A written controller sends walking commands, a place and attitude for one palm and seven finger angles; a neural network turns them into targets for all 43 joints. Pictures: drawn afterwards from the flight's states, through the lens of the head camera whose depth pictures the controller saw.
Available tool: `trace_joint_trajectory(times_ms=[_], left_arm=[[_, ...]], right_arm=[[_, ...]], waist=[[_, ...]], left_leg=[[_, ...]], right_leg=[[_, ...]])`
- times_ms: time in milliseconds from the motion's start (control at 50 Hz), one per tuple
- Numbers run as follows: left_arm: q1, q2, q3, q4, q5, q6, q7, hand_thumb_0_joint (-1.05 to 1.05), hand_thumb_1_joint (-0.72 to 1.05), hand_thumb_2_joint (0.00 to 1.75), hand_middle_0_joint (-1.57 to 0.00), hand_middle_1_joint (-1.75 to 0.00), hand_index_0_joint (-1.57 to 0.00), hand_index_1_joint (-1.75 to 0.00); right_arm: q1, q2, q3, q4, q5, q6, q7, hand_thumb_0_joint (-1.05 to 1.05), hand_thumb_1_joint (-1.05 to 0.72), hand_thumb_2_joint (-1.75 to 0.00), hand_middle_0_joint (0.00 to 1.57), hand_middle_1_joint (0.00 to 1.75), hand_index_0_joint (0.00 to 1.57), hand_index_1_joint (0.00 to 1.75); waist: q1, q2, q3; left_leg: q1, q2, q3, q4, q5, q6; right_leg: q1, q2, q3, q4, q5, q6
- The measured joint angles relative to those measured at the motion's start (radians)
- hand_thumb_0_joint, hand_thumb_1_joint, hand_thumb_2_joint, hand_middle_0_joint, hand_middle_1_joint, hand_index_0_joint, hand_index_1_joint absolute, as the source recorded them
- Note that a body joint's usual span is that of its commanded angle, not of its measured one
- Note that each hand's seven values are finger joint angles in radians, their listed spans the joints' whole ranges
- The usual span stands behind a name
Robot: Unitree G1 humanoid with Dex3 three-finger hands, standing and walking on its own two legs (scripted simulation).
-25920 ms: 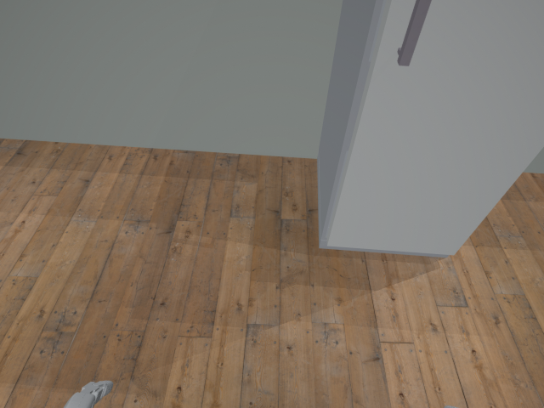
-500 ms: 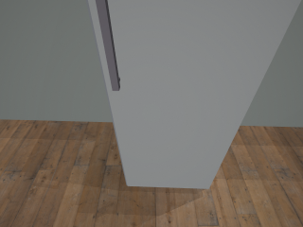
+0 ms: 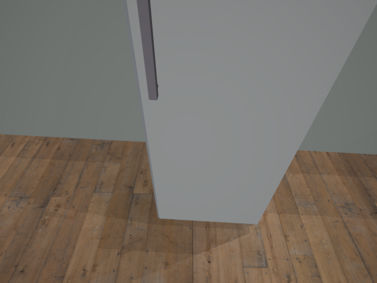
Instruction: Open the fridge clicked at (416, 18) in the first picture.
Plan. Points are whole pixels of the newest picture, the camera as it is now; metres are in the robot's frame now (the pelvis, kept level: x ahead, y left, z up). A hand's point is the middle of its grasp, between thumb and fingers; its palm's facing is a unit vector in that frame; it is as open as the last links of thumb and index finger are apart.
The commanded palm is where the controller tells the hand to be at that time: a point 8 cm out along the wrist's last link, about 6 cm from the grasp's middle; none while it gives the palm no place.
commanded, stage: look again from close up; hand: left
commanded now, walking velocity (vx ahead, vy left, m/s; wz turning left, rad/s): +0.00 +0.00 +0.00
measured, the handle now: (149, 37) +0.55 +0.12 +0.27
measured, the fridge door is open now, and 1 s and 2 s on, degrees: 0 0 0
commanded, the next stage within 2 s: raise the hand to about handle height in 1.20 s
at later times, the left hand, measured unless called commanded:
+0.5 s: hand out of the picture +0.02 +0.22 -0.17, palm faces -0.02 -0.97 -0.26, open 7.4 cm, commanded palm none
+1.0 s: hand out of the picture +0.08 +0.22 -0.16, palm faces -0.03 -0.96 -0.28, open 7.4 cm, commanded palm none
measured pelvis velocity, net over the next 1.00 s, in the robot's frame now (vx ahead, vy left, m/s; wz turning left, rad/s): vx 0.04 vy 0.01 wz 0.01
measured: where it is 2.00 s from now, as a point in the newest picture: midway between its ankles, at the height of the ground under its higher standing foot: outside the picture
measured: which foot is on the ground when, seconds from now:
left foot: down 0.00-1.00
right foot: down 0.00-1.00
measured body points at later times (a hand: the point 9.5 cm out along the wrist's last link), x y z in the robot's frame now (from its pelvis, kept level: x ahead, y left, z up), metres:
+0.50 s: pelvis +0.01 +0.01 +0.00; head +0.01 +0.01 +0.45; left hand +0.03 +0.27 -0.15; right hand +0.06 -0.25 -0.15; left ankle +0.06 +0.09 -0.74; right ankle +0.06 -0.13 -0.74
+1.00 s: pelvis +0.04 +0.01 +0.01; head +0.05 +0.01 +0.46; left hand +0.09 +0.27 -0.14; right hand +0.09 -0.26 -0.14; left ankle +0.06 +0.09 -0.74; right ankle +0.06 -0.13 -0.74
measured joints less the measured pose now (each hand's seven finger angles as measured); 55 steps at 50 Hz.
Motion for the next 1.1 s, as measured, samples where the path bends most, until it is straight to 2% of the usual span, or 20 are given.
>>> trace_joint_trajectory(times_ms=[100, 200, 280, 440, 780, 1100], left_arm=[[-0.003, -0.007, -0.004, 0.014, -0.003, -0.006, 0.001, 0.0, 0.91, 0.9, -0.2, -0.3, -0.2, -0.3], [-0.007, -0.022, -0.004, 0.023, 0.002, -0.001, 0.004, 0.0, 0.91, 0.9, -0.2, -0.3, -0.2, -0.3], [-0.013, -0.027, -0.006, 0.024, 0.0, -0.01, 0.005, 0.0, 0.91, 0.9, -0.2, -0.3, -0.2, -0.3], [-0.022, -0.035, -0.009, 0.028, 0.003, -0.01, 0.008, 0.0, 0.91, 0.9, -0.2, -0.3, -0.2, -0.3], [-0.066, -0.021, -0.015, 0.035, -0.004, -0.018, 0.01, 0.0, 0.91, 0.9, -0.2, -0.3, -0.2, -0.3], [-0.106, -0.01, -0.016, 0.036, -0.007, -0.018, 0.009, 0.0, 0.91, 0.9, -0.2, -0.3, -0.2, -0.3]], right_arm=[[-0.007, 0.011, 0.002, 0.017, 0.003, -0.006, -0.002, 0.01, -0.91, -0.9, 0.2, 0.3, 0.2, 0.3], [-0.016, 0.023, 0.001, 0.024, 0.003, -0.002, -0.001, 0.01, -0.91, -0.9, 0.2, 0.3, 0.2, 0.3], [-0.035, 0.029, 0.002, 0.024, 0.005, -0.008, -0.002, 0.01, -0.91, -0.9, 0.2, 0.3, 0.2, 0.3], [-0.068, 0.034, 0.001, 0.016, 0.006, -0.009, -0.001, 0.01, -0.91, -0.9, 0.2, 0.3, 0.2, 0.3], [-0.111, 0.019, 0.011, 0.028, 0.01, -0.016, -0.003, 0.01, -0.91, -0.9, 0.2, 0.3, 0.2, 0.3], [-0.128, 0.012, 0.019, 0.042, 0.009, -0.017, -0.003, 0.01, -0.91, -0.9, 0.2, 0.3, 0.2, 0.3]], waist=[[0.001, -0.005, 0.02], [0.001, -0.005, 0.01], [0.005, -0.009, 0.019], [0.008, -0.007, 0.016], [0.008, -0.01, 0.038], [0.004, -0.007, 0.033]], left_leg=[[-0.001, -0.007, 0.004, -0.006, 0.037, 0.009], [0.001, -0.014, 0.0, -0.014, 0.013, 0.009], [0.005, -0.019, 0.003, -0.02, 0.04, 0.017], [0.018, -0.025, 0.002, -0.038, 0.032, 0.018], [0.065, -0.025, -0.002, -0.074, 0.021, 0.017], [0.103, -0.023, -0.004, -0.11, 0.022, 0.01]], right_leg=[[-0.001, -0.006, 0.004, -0.008, 0.051, 0.004], [-0.001, -0.011, 0.004, -0.006, 0.009, 0.008], [0.003, -0.016, 0.007, -0.015, 0.053, 0.013], [0.014, -0.021, 0.008, -0.025, 0.039, 0.019], [0.061, -0.018, 0.005, -0.062, 0.027, 0.021], [0.096, -0.013, 0.004, -0.092, 0.023, 0.018]])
